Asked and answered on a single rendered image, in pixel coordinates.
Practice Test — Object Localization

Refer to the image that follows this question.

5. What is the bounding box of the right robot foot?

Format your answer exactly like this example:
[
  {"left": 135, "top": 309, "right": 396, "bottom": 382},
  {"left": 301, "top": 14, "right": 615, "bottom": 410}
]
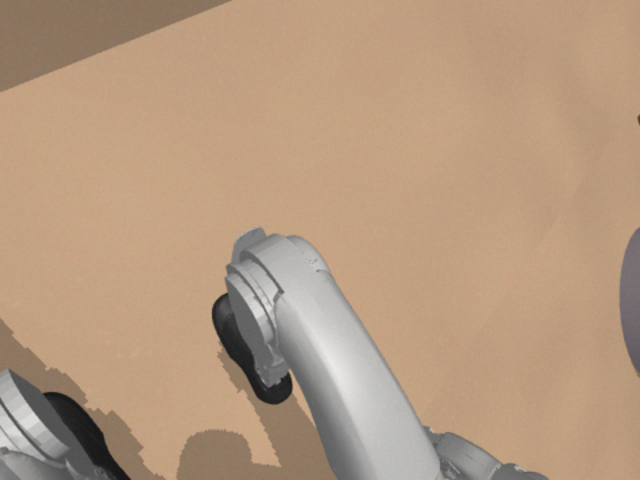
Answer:
[{"left": 212, "top": 293, "right": 293, "bottom": 404}]

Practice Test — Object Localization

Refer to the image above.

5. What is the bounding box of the right robot hand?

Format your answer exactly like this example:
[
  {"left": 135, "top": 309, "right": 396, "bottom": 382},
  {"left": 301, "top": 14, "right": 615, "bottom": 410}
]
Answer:
[{"left": 422, "top": 425, "right": 504, "bottom": 480}]

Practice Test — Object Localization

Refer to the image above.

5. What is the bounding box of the right robot arm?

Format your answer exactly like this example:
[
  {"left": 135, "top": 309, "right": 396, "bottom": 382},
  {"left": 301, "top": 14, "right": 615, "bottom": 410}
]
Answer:
[{"left": 492, "top": 463, "right": 550, "bottom": 480}]

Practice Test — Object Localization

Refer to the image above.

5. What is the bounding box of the left robot foot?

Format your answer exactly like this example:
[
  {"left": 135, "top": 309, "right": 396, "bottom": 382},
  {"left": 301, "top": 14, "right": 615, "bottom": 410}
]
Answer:
[{"left": 42, "top": 392, "right": 131, "bottom": 480}]

